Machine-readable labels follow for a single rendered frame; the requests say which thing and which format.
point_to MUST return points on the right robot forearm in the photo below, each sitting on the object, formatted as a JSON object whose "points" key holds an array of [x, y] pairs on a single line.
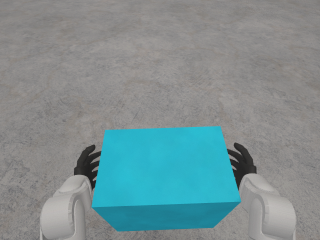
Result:
{"points": [[271, 216]]}

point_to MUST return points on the carton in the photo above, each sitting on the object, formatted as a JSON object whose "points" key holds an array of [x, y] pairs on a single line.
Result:
{"points": [[164, 179]]}

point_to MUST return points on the left robot hand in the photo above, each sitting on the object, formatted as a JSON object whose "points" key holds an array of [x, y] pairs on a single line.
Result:
{"points": [[85, 167]]}

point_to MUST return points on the left robot forearm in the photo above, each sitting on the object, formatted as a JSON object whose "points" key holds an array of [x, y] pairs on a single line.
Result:
{"points": [[63, 215]]}

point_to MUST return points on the right robot hand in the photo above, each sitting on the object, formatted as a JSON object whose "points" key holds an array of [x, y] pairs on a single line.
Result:
{"points": [[244, 165]]}

